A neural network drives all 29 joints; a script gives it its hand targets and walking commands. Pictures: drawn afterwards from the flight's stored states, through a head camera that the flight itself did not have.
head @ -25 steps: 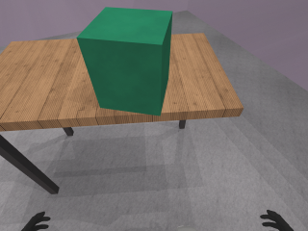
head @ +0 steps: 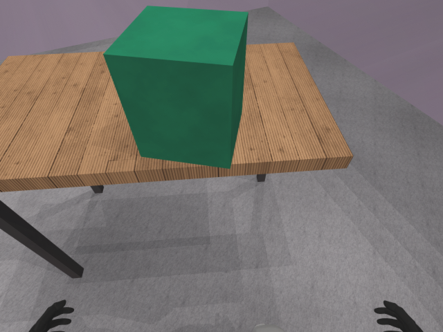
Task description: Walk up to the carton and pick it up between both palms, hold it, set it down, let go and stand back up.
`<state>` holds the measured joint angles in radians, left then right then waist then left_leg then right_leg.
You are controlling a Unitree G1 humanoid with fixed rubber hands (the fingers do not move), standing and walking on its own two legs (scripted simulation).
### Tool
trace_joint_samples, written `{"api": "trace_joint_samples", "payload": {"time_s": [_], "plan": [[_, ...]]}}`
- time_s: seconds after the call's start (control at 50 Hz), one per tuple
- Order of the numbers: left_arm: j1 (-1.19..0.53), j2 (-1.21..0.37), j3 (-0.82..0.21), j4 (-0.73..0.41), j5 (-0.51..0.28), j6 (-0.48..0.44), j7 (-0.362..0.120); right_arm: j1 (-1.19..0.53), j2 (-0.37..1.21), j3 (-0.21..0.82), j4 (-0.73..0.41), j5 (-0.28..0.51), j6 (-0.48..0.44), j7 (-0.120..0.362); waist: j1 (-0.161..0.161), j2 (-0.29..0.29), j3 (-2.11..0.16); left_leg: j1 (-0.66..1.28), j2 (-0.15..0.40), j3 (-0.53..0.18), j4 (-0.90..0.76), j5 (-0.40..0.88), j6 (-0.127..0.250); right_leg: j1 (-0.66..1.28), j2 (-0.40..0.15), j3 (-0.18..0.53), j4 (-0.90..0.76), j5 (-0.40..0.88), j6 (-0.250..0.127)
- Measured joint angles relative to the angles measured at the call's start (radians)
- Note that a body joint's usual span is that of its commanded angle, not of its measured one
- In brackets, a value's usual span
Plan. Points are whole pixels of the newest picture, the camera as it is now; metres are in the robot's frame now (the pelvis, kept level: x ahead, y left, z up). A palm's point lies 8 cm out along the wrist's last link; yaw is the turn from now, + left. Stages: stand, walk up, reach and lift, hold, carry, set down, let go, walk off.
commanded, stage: walk up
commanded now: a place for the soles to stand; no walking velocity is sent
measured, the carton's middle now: (190, 90) +0.56 +0.07 +0.13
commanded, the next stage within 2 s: none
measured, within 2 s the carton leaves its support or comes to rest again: neither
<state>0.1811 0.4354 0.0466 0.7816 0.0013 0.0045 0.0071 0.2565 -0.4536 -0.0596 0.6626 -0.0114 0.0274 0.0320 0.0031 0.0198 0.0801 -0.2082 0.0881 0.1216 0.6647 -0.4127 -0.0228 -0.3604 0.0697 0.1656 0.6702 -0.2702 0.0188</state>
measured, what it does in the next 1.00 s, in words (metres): stands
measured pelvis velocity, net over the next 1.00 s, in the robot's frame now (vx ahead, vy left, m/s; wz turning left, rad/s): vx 0.01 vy -0.01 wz -0.02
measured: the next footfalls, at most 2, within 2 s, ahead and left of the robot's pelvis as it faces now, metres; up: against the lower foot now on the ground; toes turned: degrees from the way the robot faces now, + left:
left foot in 1.40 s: +0.15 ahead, +0.17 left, +0.00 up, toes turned +1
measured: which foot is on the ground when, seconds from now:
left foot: down 0.00-1.00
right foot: down 0.00-1.00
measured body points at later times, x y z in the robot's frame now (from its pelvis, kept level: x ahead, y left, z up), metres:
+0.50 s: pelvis -0.01 +0.00 +0.00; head +0.01 -0.02 +0.45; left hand +0.11 +0.33 -0.08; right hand +0.11 -0.33 -0.09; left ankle -0.04 +0.13 -0.72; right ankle +0.06 -0.13 -0.72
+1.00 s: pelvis +0.01 -0.01 +0.00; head +0.02 -0.03 +0.45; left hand +0.12 +0.32 -0.08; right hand +0.11 -0.34 -0.10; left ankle -0.04 +0.13 -0.72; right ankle +0.06 -0.13 -0.72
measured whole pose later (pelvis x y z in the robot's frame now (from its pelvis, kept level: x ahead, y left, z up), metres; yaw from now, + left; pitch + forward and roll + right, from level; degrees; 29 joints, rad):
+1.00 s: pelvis +0.01 -0.01 +0.00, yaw -1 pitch -2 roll +0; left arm 0.25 0.42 0.05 0.81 0.01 -0.01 -0.02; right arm 0.30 -0.45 -0.07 0.68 -0.02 0.03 0.03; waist 0.00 0.06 0.04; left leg -0.18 0.11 0.13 0.65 -0.44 -0.02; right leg -0.35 0.09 0.15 0.66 -0.28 0.01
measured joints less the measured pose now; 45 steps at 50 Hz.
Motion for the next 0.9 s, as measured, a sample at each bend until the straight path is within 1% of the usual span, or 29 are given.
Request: {"api": "trace_joint_samples", "payload": {"time_s": [0.12,0.24,0.42,0.54,0.68,0.8,0.9], "plan": [[-0.001,-0.003,0.0,0.002,0.003,-0.003,0.001,0.0,0.0,0.0,0.0,0.0,0.0,0.0,0.0,0.011,-0.004,0.0,0.001,0.0,0.0,0.0,-0.001,0.0,0.001,0.001,0.0,0.001,-0.001],[-0.004,-0.003,0.0,0.007,0.002,0.009,0.002,0.001,0.0,0.0,0.004,0.0,0.0,0.0,0.0,0.0,-0.007,0.0,-0.007,0.0,0.0,0.003,0.0,0.0,-0.005,0.004,0.0,0.005,-0.001],[0.022,-0.007,0.0,0.015,0.003,0.003,-0.001,0.001,0.003,0.0,0.004,0.0,0.0,0.0,0.0,0.007,-0.009,0.003,0.002,0.001,0.0,0.003,0.0,0.0,0.005,0.004,0.0,0.005,-0.002],[0.024,-0.007,0.0,0.015,0.002,0.009,0.003,0.003,0.003,0.0,0.004,0.0,0.0,-0.001,0.0,0.006,-0.009,0.003,-0.008,0.001,-0.001,0.004,0.0,0.001,-0.003,0.007,0.0,0.008,-0.002],[0.026,-0.007,-0.001,0.024,0.004,0.002,-0.002,0.004,0.003,0.0,0.01,0.0,0.0,-0.001,0.0,0.003,-0.01,0.004,-0.003,0.002,-0.001,0.006,0.0,0.001,0.002,0.007,0.0,0.009,-0.002],[0.011,-0.008,0.0,0.024,0.005,0.006,-0.002,0.01,0.003,-0.001,0.011,0.0,-0.001,-0.001,0.0,-0.002,-0.012,0.004,-0.013,0.002,-0.012,0.01,0.005,0.001,-0.006,0.011,-0.009,0.014,-0.001],[0.017,-0.006,-0.001,0.024,0.006,-0.005,-0.004,0.018,0.005,-0.001,0.019,-0.002,-0.001,-0.001,0.0,0.002,-0.016,0.009,-0.001,0.004,-0.012,0.006,0.005,0.001,0.0,0.001,-0.006,-0.007,-0.004]]}}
